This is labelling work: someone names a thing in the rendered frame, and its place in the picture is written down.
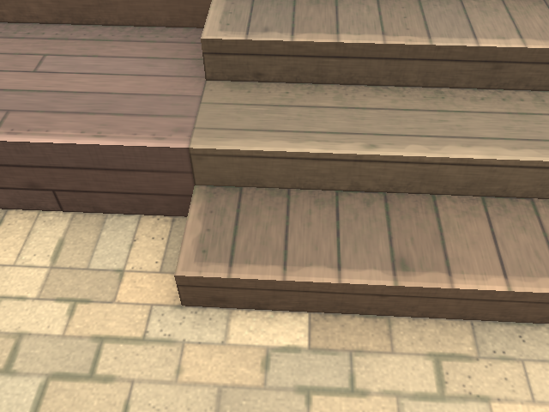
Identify stairs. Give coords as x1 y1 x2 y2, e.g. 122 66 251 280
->
174 0 549 324

